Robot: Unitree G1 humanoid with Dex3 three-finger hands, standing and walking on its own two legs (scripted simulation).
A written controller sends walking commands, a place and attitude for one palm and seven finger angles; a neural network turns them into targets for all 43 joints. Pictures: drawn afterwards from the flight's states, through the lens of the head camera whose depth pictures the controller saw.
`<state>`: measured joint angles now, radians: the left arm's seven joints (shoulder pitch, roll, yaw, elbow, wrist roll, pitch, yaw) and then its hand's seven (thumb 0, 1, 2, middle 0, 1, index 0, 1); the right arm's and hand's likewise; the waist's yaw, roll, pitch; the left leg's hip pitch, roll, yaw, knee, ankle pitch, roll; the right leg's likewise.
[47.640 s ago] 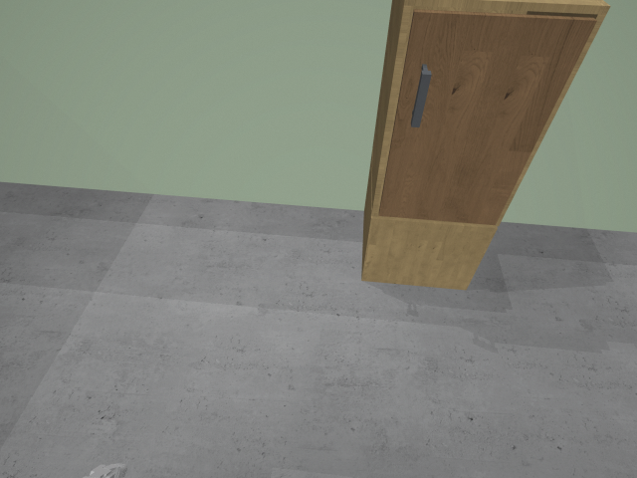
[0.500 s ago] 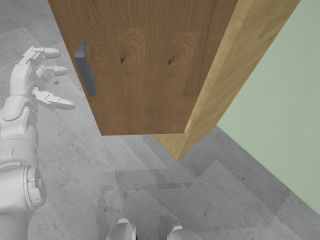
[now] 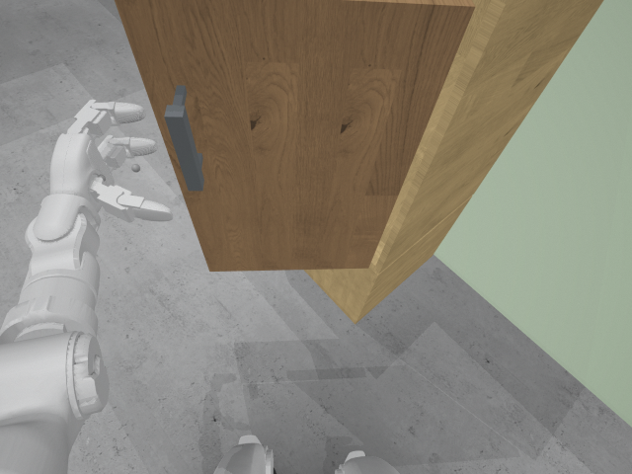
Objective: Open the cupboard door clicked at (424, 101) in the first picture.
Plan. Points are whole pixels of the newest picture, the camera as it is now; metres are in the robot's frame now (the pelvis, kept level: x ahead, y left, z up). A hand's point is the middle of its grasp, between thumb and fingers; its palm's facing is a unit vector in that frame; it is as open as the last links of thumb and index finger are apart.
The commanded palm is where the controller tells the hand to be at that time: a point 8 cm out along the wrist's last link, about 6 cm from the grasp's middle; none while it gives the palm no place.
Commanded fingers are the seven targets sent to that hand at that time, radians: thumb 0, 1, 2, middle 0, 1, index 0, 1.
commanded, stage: move the hooked fingers beside the handle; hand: left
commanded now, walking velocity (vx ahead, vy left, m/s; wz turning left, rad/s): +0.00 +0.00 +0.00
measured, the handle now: (188, 141) +0.52 +0.15 +0.10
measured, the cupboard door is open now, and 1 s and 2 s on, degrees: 52 52 52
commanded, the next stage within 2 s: slide the fingers in behind the handle in 0.20 s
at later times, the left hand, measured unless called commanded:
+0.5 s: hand (141, 165) +0.48 +0.20 +0.09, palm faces -0.01 -1.00 +0.00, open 14.0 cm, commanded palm +0.45 +0.25 +0.09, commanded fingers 0.00 -0.50 0.30 -0.30 -1.20 -0.30 -1.20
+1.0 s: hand (171, 170) +0.47 +0.17 +0.09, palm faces -0.02 -1.00 +0.00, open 14.0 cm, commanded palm +0.44 +0.21 +0.09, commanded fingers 0.00 -0.50 0.30 -0.30 -1.20 -0.30 -1.20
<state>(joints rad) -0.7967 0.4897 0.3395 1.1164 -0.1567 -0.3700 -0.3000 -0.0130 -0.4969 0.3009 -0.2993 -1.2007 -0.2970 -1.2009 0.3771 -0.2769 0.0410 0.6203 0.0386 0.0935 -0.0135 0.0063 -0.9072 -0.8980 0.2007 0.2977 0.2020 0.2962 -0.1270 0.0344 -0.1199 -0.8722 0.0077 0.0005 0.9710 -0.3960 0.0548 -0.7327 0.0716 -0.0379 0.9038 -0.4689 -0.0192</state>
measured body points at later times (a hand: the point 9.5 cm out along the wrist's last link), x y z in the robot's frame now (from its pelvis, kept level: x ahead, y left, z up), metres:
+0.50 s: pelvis +0.00 -0.01 +0.00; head +0.09 +0.01 +0.44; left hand +0.47 +0.26 +0.10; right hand +0.02 -0.28 -0.11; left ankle +0.04 +0.08 -0.68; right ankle -0.02 -0.12 -0.68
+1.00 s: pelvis +0.00 -0.01 +0.00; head +0.08 +0.01 +0.44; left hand +0.46 +0.22 +0.10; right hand +0.04 -0.27 -0.12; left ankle +0.04 +0.08 -0.68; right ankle -0.02 -0.12 -0.68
